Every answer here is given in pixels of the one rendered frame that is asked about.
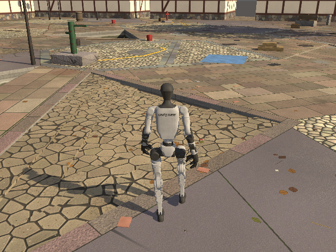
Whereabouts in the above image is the robot right foot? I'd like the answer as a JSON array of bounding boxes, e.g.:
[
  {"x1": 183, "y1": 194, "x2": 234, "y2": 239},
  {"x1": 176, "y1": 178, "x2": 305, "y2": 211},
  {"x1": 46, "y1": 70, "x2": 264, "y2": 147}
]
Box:
[{"x1": 179, "y1": 192, "x2": 186, "y2": 204}]

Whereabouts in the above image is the robot right forearm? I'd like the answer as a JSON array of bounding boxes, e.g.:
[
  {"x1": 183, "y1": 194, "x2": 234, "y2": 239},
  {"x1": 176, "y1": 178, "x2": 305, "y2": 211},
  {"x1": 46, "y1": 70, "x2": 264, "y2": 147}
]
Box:
[{"x1": 186, "y1": 128, "x2": 197, "y2": 155}]

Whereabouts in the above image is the robot left hand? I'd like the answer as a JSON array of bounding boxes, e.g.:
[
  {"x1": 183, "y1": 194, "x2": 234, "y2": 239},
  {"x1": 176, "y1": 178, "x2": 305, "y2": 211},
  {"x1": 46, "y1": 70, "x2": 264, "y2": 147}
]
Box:
[{"x1": 141, "y1": 144, "x2": 153, "y2": 155}]

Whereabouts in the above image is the robot left foot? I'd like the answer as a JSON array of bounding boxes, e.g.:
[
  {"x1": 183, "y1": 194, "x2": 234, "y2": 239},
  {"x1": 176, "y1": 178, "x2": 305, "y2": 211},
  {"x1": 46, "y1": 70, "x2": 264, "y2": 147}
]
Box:
[{"x1": 156, "y1": 209, "x2": 164, "y2": 222}]

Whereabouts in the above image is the robot left forearm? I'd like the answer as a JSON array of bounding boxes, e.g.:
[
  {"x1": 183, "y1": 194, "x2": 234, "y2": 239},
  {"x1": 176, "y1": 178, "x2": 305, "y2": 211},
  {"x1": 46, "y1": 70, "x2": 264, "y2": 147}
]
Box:
[{"x1": 141, "y1": 127, "x2": 149, "y2": 146}]

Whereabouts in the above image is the robot right hand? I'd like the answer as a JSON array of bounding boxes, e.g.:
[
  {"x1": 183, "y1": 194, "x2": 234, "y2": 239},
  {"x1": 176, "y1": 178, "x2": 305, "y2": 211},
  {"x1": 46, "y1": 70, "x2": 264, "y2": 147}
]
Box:
[{"x1": 186, "y1": 153, "x2": 198, "y2": 169}]

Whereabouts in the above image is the robot foot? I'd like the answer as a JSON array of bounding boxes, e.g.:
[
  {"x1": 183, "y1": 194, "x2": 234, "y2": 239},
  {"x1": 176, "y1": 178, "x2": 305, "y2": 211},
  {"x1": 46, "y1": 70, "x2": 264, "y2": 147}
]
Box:
[
  {"x1": 156, "y1": 209, "x2": 164, "y2": 222},
  {"x1": 179, "y1": 192, "x2": 186, "y2": 204}
]

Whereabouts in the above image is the right robot upper arm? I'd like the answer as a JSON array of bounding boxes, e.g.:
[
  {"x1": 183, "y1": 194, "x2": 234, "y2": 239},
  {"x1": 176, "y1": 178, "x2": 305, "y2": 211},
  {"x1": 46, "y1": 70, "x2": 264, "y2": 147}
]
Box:
[{"x1": 178, "y1": 106, "x2": 191, "y2": 136}]

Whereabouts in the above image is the left robot upper arm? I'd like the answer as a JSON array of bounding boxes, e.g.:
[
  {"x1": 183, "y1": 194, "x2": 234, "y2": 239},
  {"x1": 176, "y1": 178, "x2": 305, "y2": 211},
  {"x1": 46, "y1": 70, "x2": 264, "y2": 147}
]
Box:
[{"x1": 144, "y1": 106, "x2": 156, "y2": 134}]

